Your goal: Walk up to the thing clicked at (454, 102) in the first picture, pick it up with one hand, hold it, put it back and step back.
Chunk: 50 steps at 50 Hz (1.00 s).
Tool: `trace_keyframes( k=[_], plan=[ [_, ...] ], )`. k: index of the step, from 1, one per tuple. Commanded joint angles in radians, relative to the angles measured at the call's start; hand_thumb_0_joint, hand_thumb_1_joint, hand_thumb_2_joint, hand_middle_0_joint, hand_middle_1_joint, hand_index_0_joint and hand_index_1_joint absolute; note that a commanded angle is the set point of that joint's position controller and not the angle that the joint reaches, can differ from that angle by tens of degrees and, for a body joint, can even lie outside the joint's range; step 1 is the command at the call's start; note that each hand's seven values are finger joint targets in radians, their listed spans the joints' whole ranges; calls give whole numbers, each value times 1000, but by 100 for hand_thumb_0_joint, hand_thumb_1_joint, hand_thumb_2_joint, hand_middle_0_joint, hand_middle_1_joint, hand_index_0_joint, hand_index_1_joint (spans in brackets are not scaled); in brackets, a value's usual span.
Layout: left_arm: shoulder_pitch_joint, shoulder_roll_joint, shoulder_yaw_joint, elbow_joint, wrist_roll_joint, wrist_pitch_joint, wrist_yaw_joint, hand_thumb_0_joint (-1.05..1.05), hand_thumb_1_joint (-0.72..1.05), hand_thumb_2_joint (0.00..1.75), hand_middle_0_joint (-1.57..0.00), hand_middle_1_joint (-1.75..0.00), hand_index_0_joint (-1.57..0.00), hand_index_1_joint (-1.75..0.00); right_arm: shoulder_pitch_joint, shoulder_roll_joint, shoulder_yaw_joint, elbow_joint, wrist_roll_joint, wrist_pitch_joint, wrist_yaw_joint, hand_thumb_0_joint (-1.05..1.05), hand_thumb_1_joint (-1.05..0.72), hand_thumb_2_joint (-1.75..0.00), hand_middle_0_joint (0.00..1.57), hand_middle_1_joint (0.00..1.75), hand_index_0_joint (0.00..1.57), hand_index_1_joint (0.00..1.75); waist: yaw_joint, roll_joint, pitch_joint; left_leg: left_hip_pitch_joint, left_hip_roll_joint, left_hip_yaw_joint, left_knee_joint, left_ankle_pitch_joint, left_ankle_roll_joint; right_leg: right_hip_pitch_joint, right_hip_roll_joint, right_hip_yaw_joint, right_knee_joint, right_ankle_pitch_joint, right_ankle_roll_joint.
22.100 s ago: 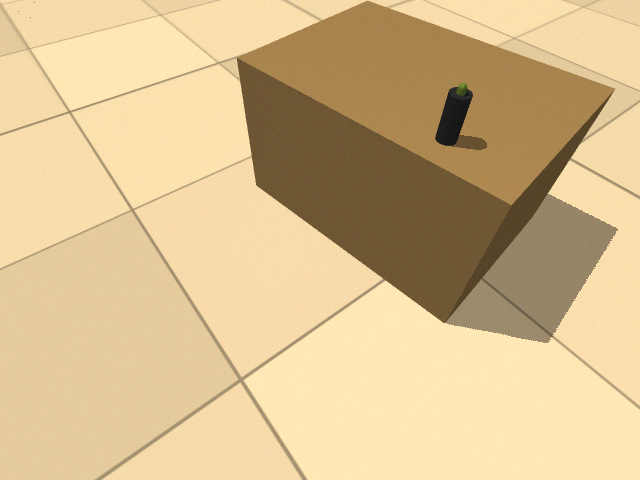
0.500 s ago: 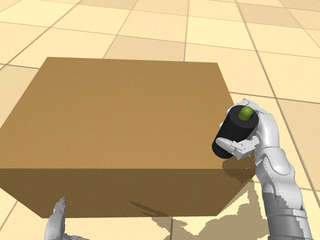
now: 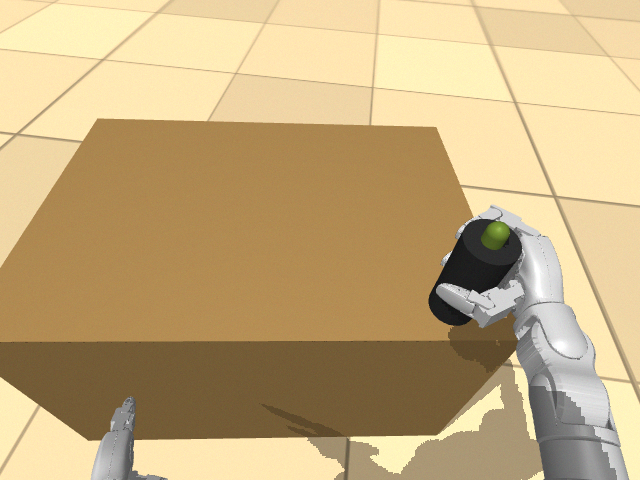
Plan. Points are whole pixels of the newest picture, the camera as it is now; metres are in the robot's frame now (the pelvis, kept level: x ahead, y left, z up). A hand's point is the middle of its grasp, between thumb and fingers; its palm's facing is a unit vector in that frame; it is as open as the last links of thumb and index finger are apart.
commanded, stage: hold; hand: right
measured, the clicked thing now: (472, 270) +0.31 -0.15 +0.13
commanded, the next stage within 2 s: crouch in 0.42 s
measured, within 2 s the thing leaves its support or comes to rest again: neither
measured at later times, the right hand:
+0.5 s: hand (467, 270) +0.32 -0.15 +0.13, palm faces -0.02 +1.00 -0.01, open 9.2 cm
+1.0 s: hand (442, 257) +0.38 -0.15 +0.07, palm faces +0.01 +1.00 +0.03, open 9.2 cm
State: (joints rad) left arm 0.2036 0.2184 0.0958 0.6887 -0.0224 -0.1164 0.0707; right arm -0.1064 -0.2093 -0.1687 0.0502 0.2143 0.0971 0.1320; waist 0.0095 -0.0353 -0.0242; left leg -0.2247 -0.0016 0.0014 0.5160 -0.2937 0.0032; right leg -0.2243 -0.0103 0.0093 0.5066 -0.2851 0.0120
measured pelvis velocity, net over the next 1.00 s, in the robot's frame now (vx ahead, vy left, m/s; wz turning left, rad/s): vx -0.02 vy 0.00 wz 0.01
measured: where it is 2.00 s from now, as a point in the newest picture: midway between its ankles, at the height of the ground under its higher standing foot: outside the picture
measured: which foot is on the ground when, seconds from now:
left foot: down 0.00-1.00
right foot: down 0.00-1.00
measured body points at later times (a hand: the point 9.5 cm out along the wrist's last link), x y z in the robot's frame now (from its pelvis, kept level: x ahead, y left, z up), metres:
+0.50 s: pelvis +0.00 +0.00 +0.00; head -0.01 +0.02 +0.45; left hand +0.15 +0.26 -0.10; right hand +0.31 -0.20 +0.13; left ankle -0.01 +0.12 -0.74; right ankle -0.01 -0.13 -0.74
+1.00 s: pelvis -0.02 +0.00 -0.01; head +0.02 +0.00 +0.44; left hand +0.14 +0.26 -0.09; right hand +0.38 -0.21 +0.07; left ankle -0.01 +0.12 -0.74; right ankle -0.01 -0.13 -0.74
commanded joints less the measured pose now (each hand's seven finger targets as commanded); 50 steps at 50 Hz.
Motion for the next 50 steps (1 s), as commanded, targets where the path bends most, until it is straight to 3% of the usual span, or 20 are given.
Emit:
trace_keyframes(
  k=[1,2,3,9,12,15,18,19,22,24,29,30,34,37,40,42,44,45,46,50],
  plan=[
    [-162,123,29,-144,-4,-58,1,0,-55,5,-4,-4,-4,-4,-321,-132,-40,-257,12,-73,-2,0,-16,-134,133,148,138,148,-5,6,-209,25,3,28,-63,318,-11,114,7,-8,-44,282,-28],
    [-165,147,51,-133,-5,-52,7,0,-54,5,-4,-4,-4,-4,-331,-167,-73,-244,10,-70,-7,0,-15,-133,132,147,137,147,-8,6,-205,15,1,29,-63,307,-10,106,3,-5,-48,274,-27],
    [-185,91,1,-135,-4,-50,0,0,-55,5,-4,-4,-4,-4,-310,-131,-45,-236,6,-73,-11,0,-17,-132,131,146,136,146,-14,25,-177,19,2,30,-70,278,-13,87,7,-7,-49,242,-29],
    [-112,164,58,-192,-5,-41,11,0,-54,4,-4,-4,-4,-3,-283,-177,-96,-202,12,-70,-3,0,-16,-131,132,146,136,146,6,98,-220,40,4,28,-72,304,-23,110,11,-12,-46,250,-39],
    [-49,109,23,-160,-8,-32,2,0,-54,4,-4,-4,-5,-3,-304,-153,-76,-226,17,-72,7,0,-16,-131,131,145,136,145,6,60,-198,26,4,27,-72,318,-19,115,12,-14,-47,262,-37],
    [-78,137,43,-199,-8,-40,3,0,-54,4,-4,-4,-4,-4,-303,-137,-45,-260,17,-74,17,0,-17,-133,132,147,137,147,17,44,-233,26,7,22,-68,355,-19,146,12,-18,-45,295,-37],
    [-124,109,20,-138,-9,-47,2,0,-54,4,-4,-4,-4,-4,-332,-105,-5,-251,13,-77,19,0,-17,-132,132,146,136,146,13,9,-170,-9,1,28,-68,312,-11,125,5,-8,-53,274,-30],
    [-143,142,51,-152,-7,-54,4,0,-55,5,-4,-4,-4,-4,-333,-120,-23,-240,12,-77,11,0,-15,-131,131,145,135,145,15,9,-189,-1,0,29,-67,302,-11,116,3,-6,-54,263,-29],
    [-152,122,30,-106,-4,-50,5,0,-55,5,-4,-4,-4,-4,-339,-147,-56,-221,9,-79,-2,0,-17,-130,130,144,135,144,4,33,-147,-15,5,25,-85,218,-14,76,10,-6,-59,170,-37],
    [-167,173,61,-182,-1,-56,11,0,-55,4,-4,-4,-4,-4,-322,-171,-83,-224,6,-86,-8,0,-18,-130,130,143,134,143,2,91,-237,28,3,27,-75,265,-20,109,9,-5,-49,215,-39],
    [-100,38,-36,-136,-8,-35,-5,0,-55,5,-4,-4,-5,-4,-307,-133,-72,-178,16,-100,-15,0,-21,-129,131,142,135,142,-15,52,-193,33,7,20,-73,275,-19,73,16,-18,-46,220,-35],
    [-101,75,-2,-134,-7,-35,-3,0,-54,5,-4,-4,-5,-3,-303,-128,-72,-147,18,-96,-18,0,-18,-131,130,143,134,143,3,66,-187,12,4,18,-74,271,-19,80,14,-18,-50,214,-37],
    [-147,133,30,-128,-1,-40,-5,0,-55,5,-4,-4,-5,-4,-390,-106,-20,-70,-4,-107,-21,0,-17,-131,130,143,134,143,37,37,-158,-49,0,19,-63,243,-13,61,4,-12,-51,188,-35],
    [-167,115,10,-146,-3,-50,3,0,-55,5,-4,-4,-4,-4,-501,-124,-26,-27,-10,-154,-22,0,-17,-128,128,140,132,140,49,55,-183,-58,3,14,-63,205,-14,59,3,-7,-41,146,-39],
    [-146,149,31,-223,-1,-61,23,0,-56,6,-4,-4,-4,-4,-615,-195,-76,-1,-7,-215,-28,0,-21,-129,130,141,134,141,57,98,-308,-22,10,1,-37,277,-25,90,9,-9,0,203,-43],
    [-27,78,-29,-180,-4,-50,18,0,-55,6,-4,-4,-4,-4,-495,-151,-73,239,-5,-225,-24,0,-21,-132,134,145,138,145,59,142,-230,-47,7,5,-25,300,-30,34,11,-12,17,216,-48],
    [-72,108,3,-208,-1,-52,18,0,-55,6,-4,-4,-5,-4,-582,-198,-112,238,-2,-261,-23,0,-18,-134,134,147,138,147,55,68,-300,-59,12,-8,7,325,-25,25,13,-17,42,240,-42],
    [-83,124,16,-209,2,-50,18,0,-55,6,-4,-4,-4,-4,-661,-220,-104,242,-16,-274,-22,0,-18,-134,133,147,138,147,63,35,-334,-80,9,-7,29,337,-19,31,9,-18,53,260,-37],
    [-59,92,-20,-178,4,-45,11,0,-55,5,-4,-4,-5,-4,-683,-198,-77,286,-21,-287,-18,0,-19,-134,134,147,138,147,61,24,-282,-120,9,-7,41,310,-17,1,8,-21,69,239,-35],
    [-83,101,-20,-271,6,-58,-2,0,-56,6,-5,-5,-5,-5,-749,-209,-90,390,-30,-349,-15,0,-13,-136,131,147,136,148,67,11,-327,-155,4,-5,87,263,-9,-76,0,-14,118,200,-29]
  ],
)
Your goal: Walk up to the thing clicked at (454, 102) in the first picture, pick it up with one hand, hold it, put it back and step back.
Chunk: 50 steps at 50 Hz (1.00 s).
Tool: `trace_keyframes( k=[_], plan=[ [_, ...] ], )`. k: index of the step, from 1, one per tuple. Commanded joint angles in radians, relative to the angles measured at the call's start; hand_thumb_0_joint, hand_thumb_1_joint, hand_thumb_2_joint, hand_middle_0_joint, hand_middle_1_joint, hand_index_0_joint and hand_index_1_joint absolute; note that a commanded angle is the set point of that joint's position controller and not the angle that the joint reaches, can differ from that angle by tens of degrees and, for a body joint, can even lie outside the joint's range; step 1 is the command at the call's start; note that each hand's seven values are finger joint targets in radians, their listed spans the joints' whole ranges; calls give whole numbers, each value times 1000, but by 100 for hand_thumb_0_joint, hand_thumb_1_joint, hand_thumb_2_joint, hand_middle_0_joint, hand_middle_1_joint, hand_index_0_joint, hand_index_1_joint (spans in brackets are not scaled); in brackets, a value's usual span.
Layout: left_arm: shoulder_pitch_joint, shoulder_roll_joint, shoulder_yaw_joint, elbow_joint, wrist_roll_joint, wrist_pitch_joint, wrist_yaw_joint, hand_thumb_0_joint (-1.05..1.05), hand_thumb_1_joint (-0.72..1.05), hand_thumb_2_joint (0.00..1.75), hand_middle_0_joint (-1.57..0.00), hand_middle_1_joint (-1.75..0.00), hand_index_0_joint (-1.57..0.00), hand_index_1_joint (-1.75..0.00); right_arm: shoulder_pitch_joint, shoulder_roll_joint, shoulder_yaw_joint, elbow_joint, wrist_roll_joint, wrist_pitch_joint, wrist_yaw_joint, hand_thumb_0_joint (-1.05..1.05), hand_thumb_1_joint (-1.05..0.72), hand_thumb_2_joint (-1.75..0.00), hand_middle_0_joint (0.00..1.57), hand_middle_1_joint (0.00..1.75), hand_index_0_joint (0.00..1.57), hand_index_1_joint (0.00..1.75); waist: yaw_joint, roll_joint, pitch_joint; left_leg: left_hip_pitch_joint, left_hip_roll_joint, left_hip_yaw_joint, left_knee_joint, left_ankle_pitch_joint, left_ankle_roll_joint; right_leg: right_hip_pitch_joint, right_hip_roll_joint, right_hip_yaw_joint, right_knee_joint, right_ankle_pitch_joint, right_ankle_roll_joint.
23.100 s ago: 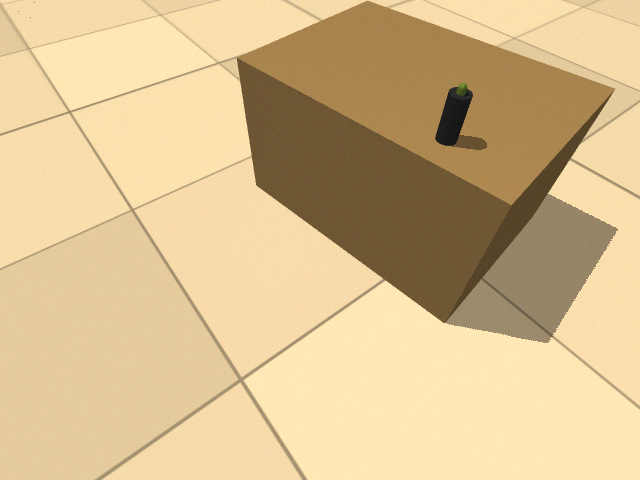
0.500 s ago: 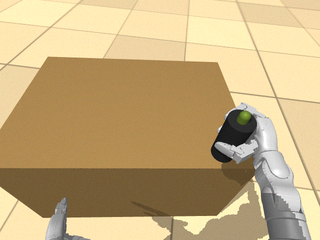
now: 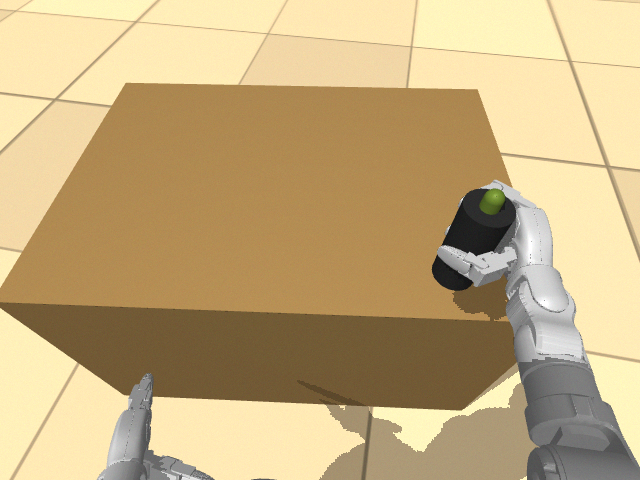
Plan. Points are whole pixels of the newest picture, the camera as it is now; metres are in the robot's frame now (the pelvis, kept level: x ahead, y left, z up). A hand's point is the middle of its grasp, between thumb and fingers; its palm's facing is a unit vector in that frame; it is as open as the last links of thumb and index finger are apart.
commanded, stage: crouch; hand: right
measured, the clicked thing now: (472, 237) +0.39 -0.15 +0.09
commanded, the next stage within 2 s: lower in 0.82 s
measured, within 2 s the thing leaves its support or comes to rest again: rests again in 1.90 s
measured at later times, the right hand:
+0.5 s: hand (453, 222) +0.46 -0.15 +0.03, palm faces +0.02 +1.00 +0.03, open 9.2 cm
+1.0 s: hand (443, 216) +0.49 -0.15 +0.01, palm faces +0.03 +1.00 +0.01, open 9.2 cm
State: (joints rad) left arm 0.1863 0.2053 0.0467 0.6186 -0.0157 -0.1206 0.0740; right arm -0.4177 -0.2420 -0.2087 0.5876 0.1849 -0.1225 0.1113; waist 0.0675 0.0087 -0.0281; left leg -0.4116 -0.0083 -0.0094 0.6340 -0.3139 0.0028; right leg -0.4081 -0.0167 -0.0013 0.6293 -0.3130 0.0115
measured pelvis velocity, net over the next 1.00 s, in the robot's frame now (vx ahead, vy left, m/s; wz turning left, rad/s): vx -0.02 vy -0.02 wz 0.03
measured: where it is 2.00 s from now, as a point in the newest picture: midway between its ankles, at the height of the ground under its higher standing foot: outside the picture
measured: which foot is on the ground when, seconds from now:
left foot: down 0.00-1.00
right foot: down 0.00-1.00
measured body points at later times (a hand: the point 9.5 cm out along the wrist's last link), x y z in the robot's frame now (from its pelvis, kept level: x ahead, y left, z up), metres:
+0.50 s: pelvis -0.01 -0.01 -0.03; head +0.07 -0.03 +0.41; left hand +0.13 +0.24 -0.08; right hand +0.45 -0.21 +0.03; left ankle +0.00 +0.12 -0.72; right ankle +0.00 -0.13 -0.72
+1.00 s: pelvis -0.02 -0.02 -0.06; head +0.09 -0.03 +0.38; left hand +0.13 +0.25 -0.08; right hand +0.48 -0.20 +0.01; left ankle +0.00 +0.12 -0.72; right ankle +0.00 -0.13 -0.72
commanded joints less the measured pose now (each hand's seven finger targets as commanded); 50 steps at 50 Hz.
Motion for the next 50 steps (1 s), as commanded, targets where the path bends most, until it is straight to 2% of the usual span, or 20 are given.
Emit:
trace_keyframes(
  k=[1,4,6,7,9,13,15,19,22,24,26,27,29,30,32,35,38,40,46,50],
  plan=[
    [-45,142,49,-243,2,-55,-3,0,-56,6,-5,-5,-5,-5,-485,-200,-65,-161,-2,-146,7,0,-10,-134,129,146,134,146,15,-37,-396,49,10,2,-18,307,-9,125,6,-2,11,250,-28],
    [29,103,9,-222,5,-50,-9,0,-56,7,-5,-5,-4,-5,-490,-184,-65,-26,-6,-170,15,0,-12,-137,132,149,137,149,21,-31,-383,-12,1,4,20,310,-7,73,5,-1,52,261,-29],
    [-56,155,46,-338,7,-58,-8,0,-57,7,-5,-5,-4,-5,-583,-231,-90,-61,-15,-202,4,0,-11,-138,132,150,138,150,22,-31,-486,19,6,-6,34,323,-5,77,6,1,68,265,-30],
    [-13,171,67,-303,10,-56,-4,0,-57,7,-5,-5,-4,-5,-618,-240,-90,-45,-18,-210,0,0,-12,-137,132,149,138,149,33,-28,-479,-2,0,-1,42,318,-4,76,1,4,71,264,-30],
    [30,135,27,-311,13,-50,-14,0,-56,7,-5,-5,-5,-5,-572,-194,-74,83,-27,-216,-4,0,-11,-137,132,149,138,150,33,-2,-397,-37,-4,3,54,282,-3,3,2,4,80,232,-29],
    [32,166,59,-399,18,-50,-15,0,-55,6,-5,-4,-5,-4,-673,-257,-102,98,-47,-260,-12,0,-9,-136,130,148,136,148,57,-23,-484,-70,-11,2,75,245,0,10,-4,11,102,207,-29],
    [100,137,34,-371,23,-43,-25,0,-55,5,-5,-4,-5,-4,-638,-225,-93,192,-54,-268,-11,0,-8,-135,130,147,135,147,61,-17,-403,-122,-12,1,84,214,2,-54,0,8,116,169,-31],
    [89,149,41,-474,27,-49,-29,0,-55,5,-4,-4,-5,-4,-763,-276,-108,107,-67,-302,-12,0,-9,-135,130,148,136,148,69,-54,-559,-81,-11,-8,123,297,-1,-27,4,2,165,237,-32],
    [140,102,6,-410,35,-44,-47,0,-54,5,-4,-5,-5,-4,-729,-234,-93,233,-78,-305,-11,0,-9,-136,130,148,136,148,72,-109,-474,-199,-19,4,155,258,7,-60,-3,14,188,270,-22],
    [97,135,30,-485,40,-50,-46,0,-55,5,-5,-5,-5,-4,-792,-273,-114,197,-86,-319,-18,0,-8,-134,128,146,134,146,80,-122,-556,-204,-25,10,167,257,9,-30,-9,22,201,291,-19],
    [128,177,78,-466,45,-41,-44,0,-54,5,-4,-4,-5,-4,-765,-262,-109,274,-93,-311,-24,0,-7,-134,128,146,134,146,103,-91,-495,-230,-28,14,169,213,9,-80,-9,21,201,207,-22],
    [156,153,60,-451,50,-39,-51,0,-54,5,-4,-4,-5,-3,-768,-234,-99,297,-97,-312,-24,0,-7,-135,128,146,134,147,106,-91,-465,-250,-29,17,178,203,10,-108,-8,22,205,203,-21],
    [98,171,72,-558,45,-45,-53,0,-54,4,-4,-4,-5,-3,-828,-279,-118,244,-102,-327,-29,0,-7,-136,130,148,135,148,112,-87,-577,-212,-29,18,184,218,7,-77,-10,27,219,209,-24],
    [107,158,53,-564,44,-42,-55,0,-54,4,-4,-4,-5,-3,-819,-258,-105,263,-100,-326,-31,0,-8,-135,129,147,135,147,106,-68,-562,-197,-31,20,184,227,6,-91,-8,25,220,212,-25],
    [152,190,96,-549,47,-32,-53,0,-54,4,-4,-4,-5,-3,-854,-294,-128,239,-104,-329,-37,0,-7,-135,129,147,135,147,115,-82,-569,-205,-31,20,198,230,8,-112,-7,25,231,202,-26],
    [177,156,63,-551,52,-32,-64,0,-54,5,-4,-4,-5,-3,-832,-262,-117,326,-112,-332,-37,0,-7,-137,131,150,137,150,122,-106,-534,-295,-39,34,217,179,13,-96,-17,38,236,229,-14],
    [176,154,61,-590,57,-30,-68,0,-54,4,-4,-4,-5,-3,-883,-305,-142,278,-123,-347,-42,0,-11,-136,131,148,136,148,113,-143,-601,-293,-37,27,232,197,15,-84,-17,35,257,244,-13],
    [185,154,62,-587,60,-26,-73,0,-54,4,-4,-4,-5,-3,-845,-288,-141,348,-126,-339,-44,0,-7,-135,130,148,135,148,116,-122,-537,-299,-36,28,240,189,15,-145,-14,31,262,213,-15],
    [166,162,66,-669,62,-22,-77,0,-53,4,-4,-4,-5,-3,-921,-325,-163,271,-135,-350,-42,0,-7,-132,129,145,134,145,127,-142,-612,-280,-37,26,260,224,14,-157,-11,27,292,217,-18],
    [182,214,123,-698,63,-16,-73,0,-55,5,-4,-4,-4,-4,-840,-320,-172,399,-145,-346,-33,0,-9,-136,130,148,136,148,176,-79,-575,-309,-41,35,274,218,12,-199,-15,37,315,206,-24]
  ],
)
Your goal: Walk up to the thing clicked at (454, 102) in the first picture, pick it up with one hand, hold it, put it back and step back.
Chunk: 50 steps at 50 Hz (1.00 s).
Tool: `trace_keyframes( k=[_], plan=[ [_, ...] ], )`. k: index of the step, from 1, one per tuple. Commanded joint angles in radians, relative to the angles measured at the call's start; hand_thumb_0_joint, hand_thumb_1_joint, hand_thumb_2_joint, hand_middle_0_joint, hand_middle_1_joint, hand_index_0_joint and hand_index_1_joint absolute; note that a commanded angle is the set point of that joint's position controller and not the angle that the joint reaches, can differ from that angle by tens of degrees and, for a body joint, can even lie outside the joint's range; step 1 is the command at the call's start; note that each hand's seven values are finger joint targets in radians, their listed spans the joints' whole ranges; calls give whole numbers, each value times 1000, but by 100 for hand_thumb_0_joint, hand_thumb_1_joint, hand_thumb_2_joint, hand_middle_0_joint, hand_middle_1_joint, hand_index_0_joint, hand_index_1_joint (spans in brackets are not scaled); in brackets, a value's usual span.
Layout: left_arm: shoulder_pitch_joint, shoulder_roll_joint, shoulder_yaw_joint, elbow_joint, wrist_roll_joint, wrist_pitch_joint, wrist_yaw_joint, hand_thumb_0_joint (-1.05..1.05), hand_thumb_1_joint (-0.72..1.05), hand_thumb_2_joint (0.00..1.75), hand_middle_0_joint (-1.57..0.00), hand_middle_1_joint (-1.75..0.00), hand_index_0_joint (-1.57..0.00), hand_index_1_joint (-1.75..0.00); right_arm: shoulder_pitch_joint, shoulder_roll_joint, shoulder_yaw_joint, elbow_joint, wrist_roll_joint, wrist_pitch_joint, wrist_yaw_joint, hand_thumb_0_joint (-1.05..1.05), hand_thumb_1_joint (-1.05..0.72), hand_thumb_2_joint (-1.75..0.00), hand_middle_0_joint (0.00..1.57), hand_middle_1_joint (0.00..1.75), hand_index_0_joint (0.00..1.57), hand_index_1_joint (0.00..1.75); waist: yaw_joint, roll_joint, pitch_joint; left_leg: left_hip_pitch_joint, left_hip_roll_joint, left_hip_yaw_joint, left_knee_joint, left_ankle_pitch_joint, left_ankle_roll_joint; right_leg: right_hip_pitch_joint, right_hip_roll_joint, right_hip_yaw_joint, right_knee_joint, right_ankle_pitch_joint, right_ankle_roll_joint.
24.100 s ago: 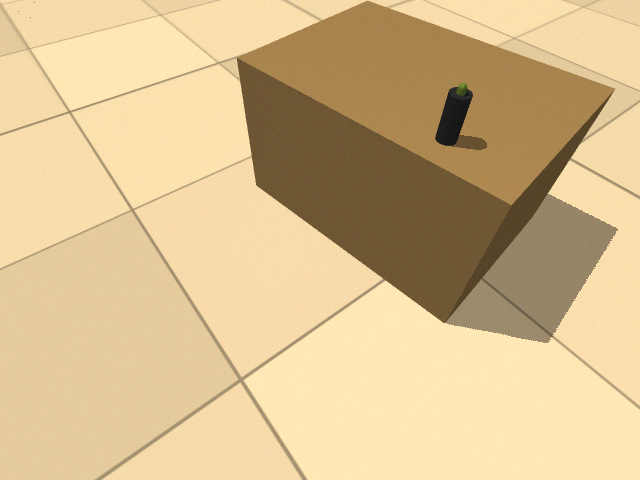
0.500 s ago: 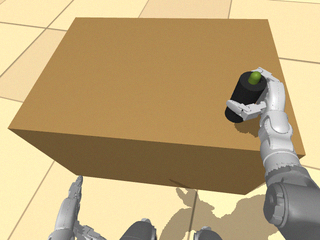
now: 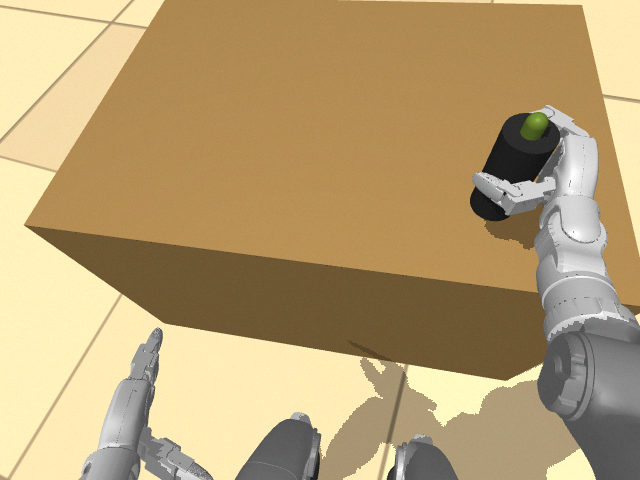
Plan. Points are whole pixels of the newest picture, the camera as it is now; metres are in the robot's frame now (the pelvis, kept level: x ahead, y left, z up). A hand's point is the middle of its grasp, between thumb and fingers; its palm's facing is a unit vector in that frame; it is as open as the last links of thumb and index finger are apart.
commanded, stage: lower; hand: right
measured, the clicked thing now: (512, 165) +0.49 -0.14 +0.07
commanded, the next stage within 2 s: loosen in 0.86 s
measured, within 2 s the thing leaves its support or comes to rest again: rests again in 0.90 s
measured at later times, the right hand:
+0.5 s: hand (497, 186) +0.51 -0.15 +0.01, palm faces +0.06 +1.00 +0.02, open 9.2 cm
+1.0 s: hand (491, 201) +0.50 -0.15 -0.02, palm faces +0.05 +1.00 +0.02, open 9.2 cm
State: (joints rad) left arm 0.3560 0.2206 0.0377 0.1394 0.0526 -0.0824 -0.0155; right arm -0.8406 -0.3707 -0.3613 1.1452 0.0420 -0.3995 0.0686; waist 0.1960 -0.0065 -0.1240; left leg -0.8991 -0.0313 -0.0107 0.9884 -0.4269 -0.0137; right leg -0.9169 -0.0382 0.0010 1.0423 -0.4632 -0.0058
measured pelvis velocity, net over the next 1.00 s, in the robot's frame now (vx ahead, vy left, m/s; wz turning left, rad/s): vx -0.01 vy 0.00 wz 0.01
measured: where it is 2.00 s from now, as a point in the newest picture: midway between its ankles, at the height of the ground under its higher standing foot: outside the picture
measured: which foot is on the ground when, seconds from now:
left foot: down 0.00-1.00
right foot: down 0.00-1.00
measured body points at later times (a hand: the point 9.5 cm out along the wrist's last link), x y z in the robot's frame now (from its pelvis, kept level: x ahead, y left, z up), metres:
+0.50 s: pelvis +0.00 +0.01 -0.03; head +0.13 -0.03 +0.40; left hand +0.15 +0.28 -0.02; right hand +0.50 -0.20 +0.01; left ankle +0.02 +0.13 -0.67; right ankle +0.01 -0.11 -0.67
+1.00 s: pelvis -0.01 +0.00 -0.05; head +0.13 -0.04 +0.38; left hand +0.14 +0.26 -0.03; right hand +0.49 -0.20 -0.02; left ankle +0.02 +0.13 -0.67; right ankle +0.01 -0.11 -0.67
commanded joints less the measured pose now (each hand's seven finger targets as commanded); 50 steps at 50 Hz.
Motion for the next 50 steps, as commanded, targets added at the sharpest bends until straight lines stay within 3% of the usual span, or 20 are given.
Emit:
trace_keyframes(
  k=[1,3,5,7,9,12,13,17,18,19,23,25,27,28,33,35,38,47,48,50],
  plan=[
    [15,177,103,-216,-5,-53,13,0,-55,5,-4,-4,-4,-4,-408,-184,-17,-165,-2,-73,14,0,-10,-135,131,148,136,148,31,-56,-454,183,-18,33,-79,327,27,276,10,30,-96,336,-9],
    [25,138,67,-205,-2,-53,7,0,-55,5,-4,-4,-4,-4,-440,-182,-22,-167,-2,-83,23,0,-10,-134,130,147,135,147,32,-71,-449,170,-14,22,-66,321,26,229,14,22,-71,303,-15],
    [-11,135,63,-267,-3,-60,5,0,-55,5,-4,-4,-4,-4,-455,-202,-36,-192,-3,-95,30,0,-12,-135,131,148,136,148,30,-74,-498,186,-11,16,-57,318,23,227,16,19,-56,291,-17],
    [25,146,72,-253,0,-55,6,0,-54,5,-4,-4,-4,-4,-446,-255,-71,-190,-8,-103,31,0,-10,-134,131,147,135,147,29,-79,-520,214,-7,1,-46,347,17,186,23,9,-32,288,-20],
    [91,147,80,-224,5,-46,3,0,-54,4,-4,-4,-4,-3,-425,-251,-66,-183,-13,-105,36,0,-9,-132,130,145,134,145,44,-117,-497,166,-11,4,-32,342,22,195,24,10,-22,297,-16],
    [48,166,93,-305,7,-49,5,0,-54,5,-4,-4,-4,-4,-454,-258,-68,-232,-18,-120,32,0,-14,-134,132,147,137,147,49,-148,-589,166,-12,9,-8,372,24,238,18,16,4,339,-13],
    [71,170,106,-282,7,-42,5,0,-54,5,-4,-4,-4,-4,-440,-262,-64,-214,-18,-118,29,0,-14,-134,132,147,136,147,52,-143,-548,149,-13,12,-10,341,24,205,20,17,2,305,-13],
    [28,182,115,-324,8,-45,8,0,-55,5,-4,-4,-4,-4,-450,-251,-61,-221,-13,-127,25,0,-13,-135,133,148,137,148,62,-155,-553,106,-16,22,-2,300,28,205,13,29,13,282,-10],
    [39,176,111,-312,12,-44,7,0,-55,5,-4,-4,-4,-4,-468,-264,-62,-252,-18,-131,21,0,-13,-135,133,148,137,148,50,-171,-574,118,-14,13,1,309,25,196,15,22,22,280,-13],
    [54,184,123,-305,12,-43,8,0,-55,5,-4,-4,-4,-4,-463,-252,-63,-233,-15,-132,22,0,-14,-134,133,148,137,148,69,-169,-567,110,-18,21,10,319,27,201,14,28,25,296,-10],
    [41,163,96,-334,14,-41,3,0,-55,5,-4,-4,-4,-4,-443,-239,-59,-211,-22,-140,24,0,-13,-135,134,149,138,149,68,-149,-589,141,-16,17,31,366,22,153,15,26,48,314,-14],
    [64,150,78,-315,14,-33,-1,0,-55,5,-4,-3,-4,-4,-398,-249,-70,-154,-28,-137,25,0,-13,-134,133,148,138,148,62,-136,-530,118,-15,14,30,340,20,110,16,23,54,285,-17],
    [52,150,76,-329,18,-29,-4,0,-55,5,-4,-4,-4,-4,-422,-247,-68,-169,-31,-142,26,0,-13,-134,134,149,138,149,66,-163,-538,85,-20,22,46,320,26,127,15,29,51,289,-13],
    [63,161,97,-329,16,-27,-2,0,-55,4,-4,-4,-4,-4,-420,-253,-73,-163,-30,-143,26,0,-15,-135,134,149,139,149,72,-158,-537,70,-20,22,42,301,28,134,14,30,54,277,-13],
    [72,178,115,-355,19,-21,-5,0,-54,4,-4,-4,-4,-3,-411,-242,-68,-198,-31,-146,25,0,-15,-136,135,150,139,150,76,-195,-571,23,-25,40,78,318,34,186,6,42,70,354,-5],
    [62,196,134,-397,19,-23,-5,0,-55,4,-4,-4,-4,-4,-426,-242,-74,-223,-25,-150,23,0,-14,-137,136,152,140,152,94,-188,-615,40,-26,43,78,334,32,201,4,48,78,366,-6],
    [56,181,116,-382,21,-18,-7,0,-55,5,-4,-4,-4,-4,-437,-222,-59,-212,-29,-151,18,0,-14,-137,135,151,140,151,87,-205,-588,-6,-28,51,90,305,37,208,1,55,76,377,1],
    [90,172,104,-368,27,-9,-12,0,-54,4,-4,-3,-4,-3,-418,-250,-77,-142,-50,-163,7,0,-13,-133,132,147,136,147,91,-194,-521,-50,-29,49,103,228,41,122,7,53,82,259,-2],
    [81,170,105,-406,25,-12,-13,0,-54,3,-4,-3,-4,-3,-439,-255,-75,-173,-51,-165,9,0,-14,-134,134,149,138,149,103,-211,-554,-39,-29,45,102,239,39,135,6,52,91,263,-5],
    [66,187,120,-430,25,-13,-11,0,-51,2,-4,-4,-6,-3,-425,-270,-86,-180,-54,-164,6,0,-12,-128,131,142,134,142,88,-209,-577,-35,-27,47,109,232,40,140,5,54,91,263,-3]
  ],
)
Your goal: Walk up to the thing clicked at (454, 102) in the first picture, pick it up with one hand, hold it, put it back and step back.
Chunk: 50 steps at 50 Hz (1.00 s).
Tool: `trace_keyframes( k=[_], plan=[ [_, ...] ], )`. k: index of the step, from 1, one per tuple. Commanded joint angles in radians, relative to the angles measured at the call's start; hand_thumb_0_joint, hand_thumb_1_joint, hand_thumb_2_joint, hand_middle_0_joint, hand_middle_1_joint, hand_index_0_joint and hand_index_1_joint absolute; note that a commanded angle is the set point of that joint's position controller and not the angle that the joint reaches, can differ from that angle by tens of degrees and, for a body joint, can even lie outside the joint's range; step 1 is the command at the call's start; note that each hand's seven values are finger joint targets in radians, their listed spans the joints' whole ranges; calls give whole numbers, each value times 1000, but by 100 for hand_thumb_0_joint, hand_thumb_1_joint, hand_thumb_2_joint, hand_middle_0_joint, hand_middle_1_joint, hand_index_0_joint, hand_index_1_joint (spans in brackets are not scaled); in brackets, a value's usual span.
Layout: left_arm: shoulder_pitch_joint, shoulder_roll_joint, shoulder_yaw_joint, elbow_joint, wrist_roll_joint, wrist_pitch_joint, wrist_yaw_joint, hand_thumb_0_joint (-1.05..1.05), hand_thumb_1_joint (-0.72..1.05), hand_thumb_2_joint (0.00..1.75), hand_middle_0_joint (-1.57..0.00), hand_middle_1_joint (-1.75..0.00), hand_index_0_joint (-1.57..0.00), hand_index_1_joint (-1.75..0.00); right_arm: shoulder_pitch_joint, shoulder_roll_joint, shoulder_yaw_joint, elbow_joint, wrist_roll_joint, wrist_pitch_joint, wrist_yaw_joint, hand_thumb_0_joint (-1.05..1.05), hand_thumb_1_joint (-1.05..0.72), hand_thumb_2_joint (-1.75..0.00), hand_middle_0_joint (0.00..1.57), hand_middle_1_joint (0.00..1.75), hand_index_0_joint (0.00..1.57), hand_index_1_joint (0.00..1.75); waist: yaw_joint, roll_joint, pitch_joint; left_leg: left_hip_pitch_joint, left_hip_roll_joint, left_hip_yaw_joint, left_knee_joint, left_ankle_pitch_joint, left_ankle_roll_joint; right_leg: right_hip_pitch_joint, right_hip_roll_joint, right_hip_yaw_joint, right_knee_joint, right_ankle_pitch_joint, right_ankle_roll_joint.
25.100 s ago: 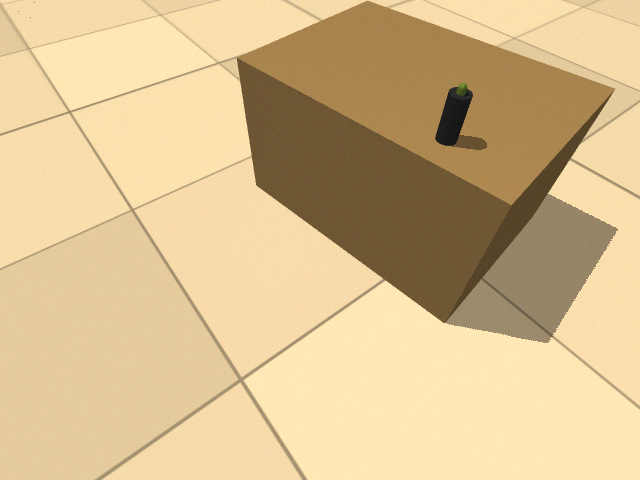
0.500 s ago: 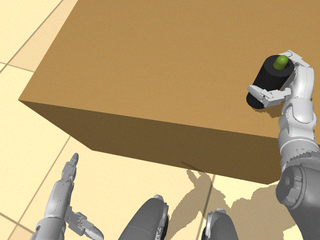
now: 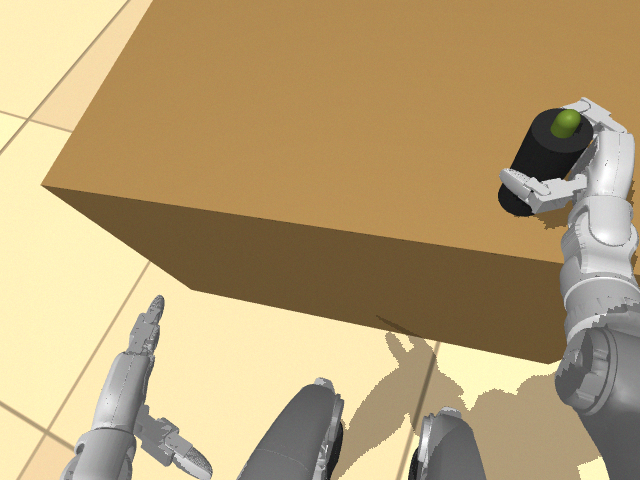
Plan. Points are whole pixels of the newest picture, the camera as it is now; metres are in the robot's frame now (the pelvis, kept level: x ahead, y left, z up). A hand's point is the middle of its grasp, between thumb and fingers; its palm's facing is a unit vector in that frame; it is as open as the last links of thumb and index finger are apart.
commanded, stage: loosen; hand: right
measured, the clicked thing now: (542, 161) +0.51 -0.15 +0.03
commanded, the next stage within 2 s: open in 0.22 s
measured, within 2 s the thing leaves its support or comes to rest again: neither
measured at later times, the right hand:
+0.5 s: hand (546, 159) +0.52 -0.15 +0.02, palm faces +0.07 +1.00 +0.01, open 9.2 cm
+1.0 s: hand (547, 160) +0.52 -0.15 +0.02, palm faces +0.07 +1.00 +0.02, open 12.5 cm
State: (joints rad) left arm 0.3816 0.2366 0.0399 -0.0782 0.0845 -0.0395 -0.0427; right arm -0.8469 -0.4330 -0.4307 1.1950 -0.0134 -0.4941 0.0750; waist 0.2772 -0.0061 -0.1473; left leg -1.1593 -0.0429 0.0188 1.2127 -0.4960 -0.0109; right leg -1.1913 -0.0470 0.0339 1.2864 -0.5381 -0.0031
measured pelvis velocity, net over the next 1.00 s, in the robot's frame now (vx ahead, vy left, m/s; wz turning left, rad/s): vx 0.01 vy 0.00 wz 0.00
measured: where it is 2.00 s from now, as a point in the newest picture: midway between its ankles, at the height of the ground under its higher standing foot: outside the picture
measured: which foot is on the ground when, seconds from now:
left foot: down 0.00-1.00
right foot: down 0.00-1.00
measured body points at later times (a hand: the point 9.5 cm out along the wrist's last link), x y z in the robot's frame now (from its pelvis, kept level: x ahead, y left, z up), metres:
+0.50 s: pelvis +0.00 +0.01 +0.00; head +0.14 -0.03 +0.42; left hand +0.16 +0.27 +0.02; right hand +0.51 -0.21 +0.02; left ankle +0.04 +0.13 -0.62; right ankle +0.03 -0.11 -0.62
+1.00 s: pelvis +0.01 +0.00 +0.00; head +0.15 -0.04 +0.43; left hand +0.17 +0.26 +0.02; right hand +0.51 -0.21 +0.02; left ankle +0.04 +0.13 -0.62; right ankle +0.03 -0.11 -0.62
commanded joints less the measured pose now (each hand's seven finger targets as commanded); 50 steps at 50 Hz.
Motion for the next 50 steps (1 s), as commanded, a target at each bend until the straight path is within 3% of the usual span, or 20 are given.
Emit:
trace_keyframes(
  k=[1,3,5,8,12,14,15,16,17,18,22,29,31,35,37,40,41,44,49,50],
  plan=[
    [53,170,120,-210,-5,-53,16,0,-50,1,-4,-4,-6,-2,-433,-213,-15,-236,1,-69,0,0,-8,-120,129,134,133,134,13,-216,-568,223,-17,18,-118,300,38,428,15,21,-153,341,-4],
    [64,174,126,-207,-6,-52,16,0,-50,1,-4,-5,-6,-2,-444,-208,-11,-252,6,-69,1,0,-3,-108,125,126,128,126,9,-235,-574,209,-19,24,-111,295,40,448,12,26,-154,360,0],
    [61,176,123,-214,-6,-52,18,0,-50,1,-4,-5,-6,-3,-450,-224,-23,-259,8,-67,-2,0,3,-102,122,122,125,122,7,-228,-568,211,-19,25,-118,285,39,435,13,28,-157,338,-1],
    [35,165,110,-220,-7,-56,22,0,-50,2,-4,-5,-6,-2,-454,-197,-3,-225,5,-64,-1,0,10,-90,120,113,123,113,17,-194,-525,209,-18,22,-123,254,38,381,15,26,-159,273,-5],
    [38,166,104,-226,-9,-63,28,0,-50,2,-4,-4,-6,-2,-449,-224,-20,-224,5,-61,6,0,22,-73,115,100,117,100,19,-174,-567,264,-15,7,-127,310,27,372,14,16,-131,303,-15],
    [60,157,94,-200,-7,-60,26,0,-51,2,-4,-5,-6,-2,-419,-216,-19,-186,5,-53,8,0,27,-65,112,93,114,93,13,-166,-522,273,-10,-6,-133,309,24,323,19,7,-127,287,-17],
    [60,160,98,-203,-11,-61,26,0,-53,4,-4,-4,-5,-3,-403,-218,-21,-186,8,-51,11,0,26,-72,104,95,106,95,16,-174,-519,268,-11,1,-128,304,26,329,18,11,-134,289,-14],
    [83,166,103,-191,-11,-58,26,0,-51,2,-4,-5,-6,-3,-392,-233,-34,-172,7,-49,11,0,30,-64,110,88,112,88,16,-175,-514,253,-15,6,-127,306,27,339,19,12,-136,296,-13],
    [61,171,110,-212,-12,-59,25,0,-53,4,-4,-4,-5,-3,-409,-253,-35,-202,6,-51,13,0,28,-66,102,90,104,90,10,-189,-530,268,-12,-1,-130,304,27,333,20,10,-135,289,-14],
    [66,167,110,-216,-10,-59,24,0,-51,2,-4,-5,-6,-3,-416,-244,-31,-203,4,-50,13,0,29,-58,109,84,109,84,17,-179,-532,281,-12,-5,-130,313,24,323,20,6,-129,287,-16],
    [49,166,113,-218,-16,-63,25,0,-53,4,-4,-4,-5,-3,-412,-220,-18,-226,17,-52,22,0,27,-56,96,80,97,80,13,-179,-514,278,-7,-11,-139,267,25,304,19,10,-142,241,-15],
    [60,164,109,-222,-12,-64,28,0,-55,4,-4,-4,-4,-4,-420,-219,-14,-271,16,-50,19,0,21,-51,85,71,85,71,7,-197,-580,277,-16,6,-128,340,25,384,18,14,-132,334,-13],
    [70,157,101,-211,-14,-61,27,0,-54,4,-4,-4,-5,-4,-391,-183,3,-232,22,-41,22,0,21,-49,79,67,79,67,13,-185,-549,283,-14,4,-128,353,24,366,18,10,-131,340,-14],
    [70,167,117,-192,-16,-57,27,0,-54,4,-4,-4,-5,-4,-387,-202,-2,-258,17,-38,21,0,21,-45,75,62,75,62,5,-211,-551,257,-15,8,-125,374,25,408,14,13,-128,394,-12],
    [59,158,109,-190,-14,-55,23,0,-54,4,-4,-4,-5,-4,-373,-174,3,-244,21,-39,18,0,21,-43,71,59,71,59,3,-173,-522,275,-14,6,-130,359,24,355,16,11,-133,349,-15],
    [72,165,119,-187,-15,-56,23,0,-55,4,-5,-4,-4,-4,-381,-193,-9,-270,24,-46,17,0,23,-44,70,59,69,59,8,-195,-525,261,-15,7,-135,340,26,382,16,12,-143,341,-13],
    [74,160,112,-186,-15,-55,21,0,-55,4,-5,-4,-4,-4,-365,-161,7,-238,24,-44,18,0,22,-42,67,57,66,57,12,-171,-514,252,-17,11,-136,332,27,379,16,15,-145,337,-14],
    [51,144,93,-195,-14,-58,20,0,-53,3,-5,-5,-6,-5,-367,-156,5,-241,22,-47,17,0,30,-33,54,46,54,46,3,-189,-531,244,-18,19,-119,351,31,414,15,21,-145,395,-7],
    [62,158,109,-212,-11,-51,16,0,-55,4,-5,-5,-5,-6,-388,-184,-16,-255,17,-59,-4,0,30,-25,37,31,36,31,2,-205,-540,246,-19,20,-119,344,34,423,16,22,-152,393,-4],
    [66,151,97,-200,-5,-49,14,0,-52,2,-5,-5,-6,-4,-387,-153,3,-238,14,-63,-4,0,34,-27,34,32,34,32,13,-202,-526,227,-21,24,-113,341,34,426,13,25,-148,405,-3]
  ],
)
